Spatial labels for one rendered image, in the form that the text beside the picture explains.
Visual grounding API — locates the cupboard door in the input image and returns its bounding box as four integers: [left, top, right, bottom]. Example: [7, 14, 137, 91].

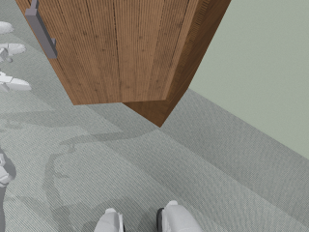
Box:
[15, 0, 199, 105]

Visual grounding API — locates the robot left upper arm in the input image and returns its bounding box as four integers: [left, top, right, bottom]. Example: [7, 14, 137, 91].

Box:
[0, 148, 16, 232]

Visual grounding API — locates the robot left shin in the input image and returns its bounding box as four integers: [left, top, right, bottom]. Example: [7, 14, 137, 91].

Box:
[105, 208, 117, 214]

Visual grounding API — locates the left robot thigh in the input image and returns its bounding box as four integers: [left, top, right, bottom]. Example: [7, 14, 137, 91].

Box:
[94, 212, 124, 232]

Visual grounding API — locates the robot left hand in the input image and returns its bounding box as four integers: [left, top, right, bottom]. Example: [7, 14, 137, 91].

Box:
[0, 21, 32, 92]

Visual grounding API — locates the handle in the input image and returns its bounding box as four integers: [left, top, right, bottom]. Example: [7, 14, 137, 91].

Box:
[25, 0, 58, 59]

